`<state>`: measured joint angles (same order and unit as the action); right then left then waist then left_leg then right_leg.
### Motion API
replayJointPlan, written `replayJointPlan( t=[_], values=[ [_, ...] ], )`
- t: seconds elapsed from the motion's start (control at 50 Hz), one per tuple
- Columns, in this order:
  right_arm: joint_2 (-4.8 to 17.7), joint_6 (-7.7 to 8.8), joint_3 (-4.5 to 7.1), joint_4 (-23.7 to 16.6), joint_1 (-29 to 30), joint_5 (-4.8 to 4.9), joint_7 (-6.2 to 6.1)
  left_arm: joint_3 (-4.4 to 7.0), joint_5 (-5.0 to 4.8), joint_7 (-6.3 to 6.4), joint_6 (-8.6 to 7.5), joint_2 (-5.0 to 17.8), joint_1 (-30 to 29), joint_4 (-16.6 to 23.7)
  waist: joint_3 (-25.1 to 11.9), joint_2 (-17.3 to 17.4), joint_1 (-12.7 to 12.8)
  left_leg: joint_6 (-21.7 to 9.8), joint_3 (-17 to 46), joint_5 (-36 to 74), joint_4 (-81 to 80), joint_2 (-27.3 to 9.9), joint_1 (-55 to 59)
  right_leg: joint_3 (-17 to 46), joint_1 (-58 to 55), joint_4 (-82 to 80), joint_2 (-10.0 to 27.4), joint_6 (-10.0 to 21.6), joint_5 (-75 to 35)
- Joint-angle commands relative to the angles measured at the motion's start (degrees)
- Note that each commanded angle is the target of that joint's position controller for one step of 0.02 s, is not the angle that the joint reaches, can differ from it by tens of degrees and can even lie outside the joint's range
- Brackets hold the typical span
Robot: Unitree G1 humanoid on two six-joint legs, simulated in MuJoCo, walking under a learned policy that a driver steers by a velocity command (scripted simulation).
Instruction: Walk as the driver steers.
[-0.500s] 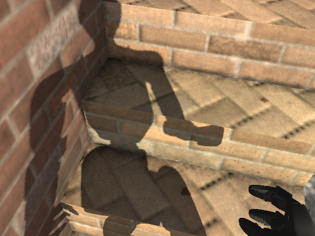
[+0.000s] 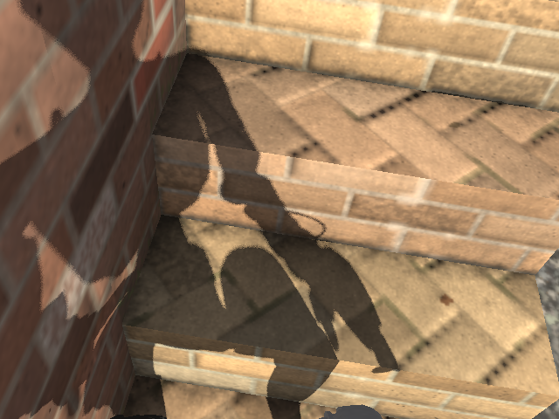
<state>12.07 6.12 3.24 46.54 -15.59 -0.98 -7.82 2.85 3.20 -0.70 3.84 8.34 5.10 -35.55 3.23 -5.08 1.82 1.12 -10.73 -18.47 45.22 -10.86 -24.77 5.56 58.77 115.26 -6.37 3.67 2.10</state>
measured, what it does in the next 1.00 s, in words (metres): climbs: right foot 0.20 m higher, then left foot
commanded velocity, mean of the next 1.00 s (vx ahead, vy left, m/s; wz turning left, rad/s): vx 0.16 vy -0.01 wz -0.11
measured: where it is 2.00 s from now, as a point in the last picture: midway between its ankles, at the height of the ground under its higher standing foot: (379, 387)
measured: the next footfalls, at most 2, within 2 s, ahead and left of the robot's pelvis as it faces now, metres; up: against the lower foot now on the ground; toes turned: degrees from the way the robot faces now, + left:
right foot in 0.30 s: +0.29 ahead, -0.26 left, +0.20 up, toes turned -14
left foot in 0.84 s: +0.32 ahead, -0.02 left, +0.20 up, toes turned -9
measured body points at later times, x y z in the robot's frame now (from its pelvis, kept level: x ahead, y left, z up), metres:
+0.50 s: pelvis +0.17 -0.13 +0.13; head +0.16 -0.17 +0.58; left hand +0.37 +0.07 +0.06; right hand +0.33 -0.42 +0.06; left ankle +0.12 +0.01 -0.32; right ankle +0.26 -0.25 -0.50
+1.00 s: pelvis +0.26 -0.12 +0.23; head +0.27 -0.10 +0.68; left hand +0.42 +0.11 +0.11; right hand +0.32 -0.37 +0.11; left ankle +0.28 -0.02 -0.50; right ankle +0.23 -0.26 -0.46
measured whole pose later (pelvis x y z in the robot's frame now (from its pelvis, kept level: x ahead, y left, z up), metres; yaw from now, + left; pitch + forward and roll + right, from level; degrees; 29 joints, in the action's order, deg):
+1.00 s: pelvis +0.26 -0.12 +0.23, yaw -2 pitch +2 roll -1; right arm 8.9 -0.9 2.5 43.4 -17.5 -0.9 -4.5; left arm 3.8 -1.4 -1.0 -2.3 11.8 12.5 -39.0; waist -1.0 -1.5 -2.5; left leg -2.3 6.1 -16.9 36.1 3.6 -20.7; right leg -0.1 24.5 52.0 1.3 0.4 20.7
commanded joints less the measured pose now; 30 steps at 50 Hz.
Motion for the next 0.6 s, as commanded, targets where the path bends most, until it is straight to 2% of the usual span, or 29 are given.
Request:
replayJointPlan(
  t=[0.02, 0.04, 0.06, 0.08, 0.1, 0.12, 0.14, 0.16, 0.18, 0.2, 0.22, 0.24, 0.26, 0.28, 0.3, 0.32, 0.34, 0.36, 0.38, 0.4, 0.42, 0.44, 0.46, 0.48, 0.52, 0.54, 0.56, 0.58, 0.6],
  values=[
    [5.0, 1.84, -0.01, -2.1, -0.6, 0.80, -0.06, 0.46, -0.84, 0.45, 1.10, 0.7, 2.6, 2.3, 0.1, 10.1, 1.8, -9.5, 8.8, -3.2, -27.2, -12.5, 5.6, 0.8, 7.8, 5.1, 3.1, 1.3, 3.5],
    [6.8, 2.10, 0.47, -1.2, -4.2, -0.19, 0.17, -0.05, -1.03, 1.13, 1.43, -0.9, -1.2, 4.3, 0.8, 12.9, 0.6, -10.0, 11.3, -7.5, -29.4, -14.4, 11.3, 1.9, 16.0, 13.5, 3.6, 2.6, 8.8],
    [5.4, 2.79, 0.09, 1.8, -7.7, -0.39, 0.91, -1.28, -1.16, 0.72, 0.73, -3.7, -5.3, 6.1, 2.8, 14.2, -0.4, -9.4, 11.6, -15.2, -30.4, -14.0, 14.9, 2.8, 24.7, 20.0, 4.1, 4.1, 11.8],
    [5.7, 3.30, 0.03, 2.2, -8.7, -0.70, 1.34, -1.85, -1.26, 0.85, 0.40, -4.2, -8.1, 7.7, 4.5, 14.2, -0.9, -8.8, 11.7, -14.9, -32.3, -15.4, 18.8, 4.7, 31.0, 22.1, 4.7, 4.3, 14.8],
    [7.0, 3.63, 0.46, 2.9, -8.5, -1.02, 1.87, -1.82, -2.48, 0.88, -0.50, -4.1, -8.3, 8.4, 4.5, 15.7, -0.6, -8.0, 11.2, -18.3, -33.0, -15.7, 21.9, 6.4, 35.1, 21.0, 4.7, 4.5, 18.7],
    [8.0, 3.89, 0.82, 2.0, -7.5, -0.89, 2.46, -1.38, -2.32, 0.83, -1.55, -2.0, -8.7, 9.2, 4.9, 16.4, -0.6, -8.4, 9.4, -19.5, -35.4, -15.7, 20.7, 5.8, 34.0, 19.9, 4.8, 4.0, 19.8],
    [9.9, 3.56, 1.39, 0.5, -4.7, -1.17, 2.30, -0.62, -1.67, 0.49, -1.63, 0.7, -10.2, 10.4, 2.5, 12.9, -0.3, -8.1, 6.0, -18.7, -37.5, -15.6, 19.4, 4.2, 28.9, 16.8, 5.3, 3.1, 19.4],
    [11.2, 2.58, 1.63, 0.4, -3.2, -1.08, 2.39, -0.92, -2.74, -0.32, -1.60, 0.7, -10.6, 12.4, 3.6, 10.5, 1.9, -7.3, 1.8, -14.9, -39.2, -14.2, 15.1, 2.4, 24.3, 8.7, 8.6, 2.3, 19.1],
    [12.2, 2.28, 2.00, 0.4, -2.8, -0.92, 1.96, -0.98, -2.97, -0.75, -1.08, 0.7, -10.8, 13.1, 3.1, 10.4, 2.2, -7.6, -1.0, -11.8, -40.9, -13.4, 14.4, 0.0, 20.5, 4.8, 9.8, 2.2, 18.8],
    [12.4, 2.10, 2.21, 1.1, -2.2, -0.19, 2.02, -0.99, -2.47, -0.93, -0.24, 0.4, -8.9, 13.2, 1.4, 11.0, 3.4, -7.8, -3.5, -7.9, -41.5, -12.5, 16.6, -1.5, 17.4, 0.1, 11.9, 2.1, 17.1],
    [16.0, 1.30, 2.72, 0.0, 0.9, 2.43, 2.06, -3.48, -3.80, -2.28, 0.46, -1.9, -8.2, 14.6, -1.1, 14.3, 4.1, -6.0, -10.3, -2.4, -46.7, -10.1, 12.5, -6.4, 1.2, -25.7, 15.5, 4.9, 27.7],
    [15.6, 0.41, 2.64, -1.2, 0.3, 2.78, 1.72, -4.02, -4.33, -2.27, 1.24, -2.6, -8.8, 14.8, -3.2, 14.1, 1.4, -8.6, -10.2, 2.1, -50.3, -10.3, 7.4, -9.4, -14.7, -32.8, 14.3, 6.1, 30.9],
    [15.6, -0.93, 2.48, 0.1, -4.3, 3.35, 1.64, -3.03, -4.77, -2.09, 2.06, -0.8, -6.4, 12.4, -5.6, 11.5, -1.1, -11.5, -10.3, 5.9, -49.1, -10.5, 12.7, -16.3, -20.0, -38.1, 10.6, 6.0, 37.3],
    [15.9, -1.82, 2.41, 1.2, -6.4, 3.03, 2.91, -1.98, -3.39, -0.97, 1.41, -0.4, 1.0, 9.8, -9.9, 12.6, 0.1, -12.3, -10.8, 41.9, -36.4, -11.8, 21.2, -20.0, -22.5, -35.5, 6.5, 7.5, 38.3],
    [17.2, -1.83, 2.49, 0.9, -5.8, 2.87, 4.12, -0.70, -3.87, -0.81, 0.30, 1.8, 10.6, 7.5, -15.8, 14.2, 5.7, -12.5, -10.5, 71.9, -18.3, -11.2, 24.6, -15.8, -30.7, -43.5, 2.7, 9.4, 37.1],
    [19.2, -2.42, 3.49, -2.2, -1.7, 2.53, 6.34, 1.16, -3.18, -0.53, -0.72, 4.8, 15.0, 6.5, -17.0, 9.4, 10.8, -7.2, -8.2, 60.8, -0.2, -6.1, 12.9, 2.6, -35.3, -56.4, 3.0, 11.1, 33.9],
    [14.0, -0.99, 2.93, -10.8, 5.1, 2.16, 9.21, 4.51, -1.78, 0.87, -0.10, 14.8, 13.4, 8.4, -21.2, -10.0, 10.9, -1.5, -3.0, 15.2, 21.8, 5.0, -6.4, 36.6, -44.5, -83.5, 13.6, 13.2, 56.0],
    [9.9, -0.64, 2.63, -15.3, 12.2, 0.63, 11.68, 6.87, -4.00, 1.24, -0.12, 21.4, 6.5, 10.4, -25.1, -11.5, 9.6, -0.5, 12.2, 3.1, 51.4, 11.6, -8.4, 53.4, -38.3, -99.6, 17.9, 9.5, 73.3],
    [2.4, -1.37, 1.02, -15.1, 7.8, 0.80, 11.43, 5.34, -2.42, 2.17, -1.18, 20.5, 1.9, 9.6, -25.2, -15.8, 2.9, -1.5, 19.5, 6.9, 64.9, 12.0, -10.2, 49.8, -36.1, -100.3, 19.0, 2.9, 64.7],
    [-0.6, -2.58, 0.09, -16.5, 7.3, 0.48, 10.40, 4.21, -1.69, 2.03, -1.62, 17.1, -0.8, 7.9, -19.4, -15.3, -0.6, -2.2, 18.3, 10.2, 69.2, 11.0, -12.9, 40.1, -31.2, -93.6, 16.7, 1.3, 58.0],
    [-1.0, -2.61, -0.51, -15.7, 5.1, -0.41, 8.96, 3.14, -1.97, 1.27, -2.48, 12.4, -2.1, 5.3, -10.8, -10.2, -2.9, -2.7, 17.6, 14.0, 68.1, 10.2, -16.5, 31.0, -25.3, -84.7, 14.8, 0.2, 54.7],
    [-0.6, -2.77, -0.56, -14.5, 2.7, -0.93, 7.75, 1.81, -2.45, 0.48, -3.22, 8.4, -4.2, 4.5, -7.2, -7.9, -4.8, -3.1, 16.8, 16.9, 68.5, 10.8, -17.7, 25.5, -21.7, -80.2, 14.3, -0.1, 51.8],
    [0.6, -2.94, -0.04, -13.3, 1.3, -1.33, 6.79, 0.85, -2.49, -0.02, -4.25, 5.7, -4.3, 4.1, -7.2, -8.6, -4.6, -3.3, 16.2, 16.5, 73.3, 12.0, -19.2, 23.1, -20.6, -79.3, 13.9, 0.8, 46.8],
    [2.1, -3.63, 0.43, -12.1, 0.5, -0.55, 5.74, 0.48, -3.35, -0.49, -5.52, 4.2, -2.1, 3.1, -5.0, -5.1, -3.7, -2.3, 15.5, 14.4, 74.5, 13.0, -21.8, 21.5, -21.2, -79.8, 15.2, 1.8, 40.3],
    [2.0, -4.32, 0.29, -11.6, 1.9, 0.69, 4.74, 0.37, -2.59, -0.32, -7.76, 4.8, 2.0, 0.8, -3.3, -0.8, -2.0, -1.6, 17.6, 12.9, 69.6, 14.6, -23.4, 18.4, -25.2, -82.3, 17.7, 3.0, 24.4],
    [1.4, -4.57, 0.24, -11.0, 1.9, 0.92, 4.44, 0.24, -2.22, 0.09, -8.67, 4.8, 3.0, 0.4, -2.8, 0.9, -2.1, -0.9, 19.7, 13.3, 65.7, 14.9, -23.2, 16.7, -26.9, -83.8, 19.5, 3.0, 17.7],
    [1.8, -4.96, 0.47, -10.1, 1.7, 0.82, 4.00, 0.45, -1.78, 0.14, -9.59, 5.4, 5.1, 0.1, -2.7, 1.9, -1.2, -0.7, 19.7, 14.3, 62.9, 15.4, -21.8, 13.8, -29.2, -85.7, 20.5, 2.6, 13.1],
    [2.1, -5.52, 0.80, -8.3, 1.0, 0.46, 3.96, 0.48, -1.57, 0.58, -10.48, 5.6, 5.9, -0.7, -3.1, 1.9, -1.2, 0.2, 19.6, 15.4, 61.4, 16.0, -20.9, 12.1, -30.6, -86.7, 21.2, 2.9, 12.5],
    [1.9, -5.87, 0.56, -7.7, 1.6, 1.29, 4.07, -0.80, -1.87, 1.44, -10.45, 3.7, 6.5, 0.3, -3.1, 1.3, -0.4, 1.2, 20.9, 15.3, 55.6, 15.0, -18.5, 11.0, -32.5, -89.8, 21.3, 2.3, 15.3]
  ],
)
Velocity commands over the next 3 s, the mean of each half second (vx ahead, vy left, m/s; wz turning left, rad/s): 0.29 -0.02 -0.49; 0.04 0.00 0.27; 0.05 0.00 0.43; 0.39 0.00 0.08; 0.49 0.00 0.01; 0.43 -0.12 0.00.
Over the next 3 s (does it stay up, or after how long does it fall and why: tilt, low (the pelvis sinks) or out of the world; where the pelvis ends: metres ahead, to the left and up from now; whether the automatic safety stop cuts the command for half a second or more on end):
stays up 0.42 -0.14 0.40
